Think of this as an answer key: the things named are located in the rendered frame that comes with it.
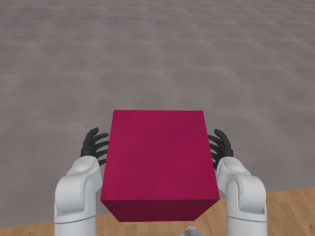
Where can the left robot hand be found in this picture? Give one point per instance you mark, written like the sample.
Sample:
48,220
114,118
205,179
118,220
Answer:
89,147

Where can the right robot shin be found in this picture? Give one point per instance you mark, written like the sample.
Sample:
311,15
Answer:
190,227

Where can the right robot hand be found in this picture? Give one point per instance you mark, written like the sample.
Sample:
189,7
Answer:
223,149

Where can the robot right forearm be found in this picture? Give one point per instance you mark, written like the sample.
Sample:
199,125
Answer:
245,199

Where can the robot left forearm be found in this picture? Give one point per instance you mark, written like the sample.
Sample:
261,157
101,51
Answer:
75,206

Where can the carton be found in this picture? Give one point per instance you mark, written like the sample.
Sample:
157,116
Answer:
159,166

